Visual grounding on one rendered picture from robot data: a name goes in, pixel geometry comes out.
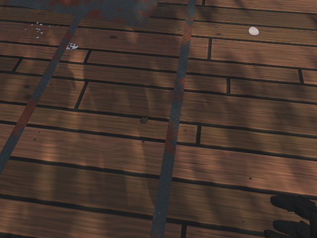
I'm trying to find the robot right hand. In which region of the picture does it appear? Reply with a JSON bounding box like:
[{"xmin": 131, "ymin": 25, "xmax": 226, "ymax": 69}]
[{"xmin": 264, "ymin": 195, "xmax": 317, "ymax": 238}]

